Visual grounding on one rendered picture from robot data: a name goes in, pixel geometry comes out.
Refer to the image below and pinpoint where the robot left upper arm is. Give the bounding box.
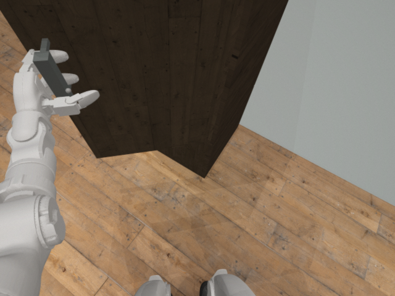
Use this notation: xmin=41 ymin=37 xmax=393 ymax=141
xmin=0 ymin=194 xmax=65 ymax=296

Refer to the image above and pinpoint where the left robot shin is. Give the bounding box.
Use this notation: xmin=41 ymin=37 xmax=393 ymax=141
xmin=149 ymin=275 xmax=163 ymax=281

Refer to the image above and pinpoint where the handle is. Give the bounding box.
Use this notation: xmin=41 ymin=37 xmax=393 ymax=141
xmin=33 ymin=38 xmax=73 ymax=97

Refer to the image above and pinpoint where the left robot hand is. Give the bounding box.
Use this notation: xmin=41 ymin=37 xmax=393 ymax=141
xmin=13 ymin=49 xmax=100 ymax=120

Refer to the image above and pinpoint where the cupboard door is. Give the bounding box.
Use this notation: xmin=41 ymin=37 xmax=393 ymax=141
xmin=0 ymin=0 xmax=239 ymax=158

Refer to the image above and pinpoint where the left robot thigh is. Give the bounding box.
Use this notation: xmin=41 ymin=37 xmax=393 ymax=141
xmin=134 ymin=280 xmax=171 ymax=296

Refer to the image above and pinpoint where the left robot forearm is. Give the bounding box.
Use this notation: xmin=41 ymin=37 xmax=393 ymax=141
xmin=0 ymin=110 xmax=57 ymax=204

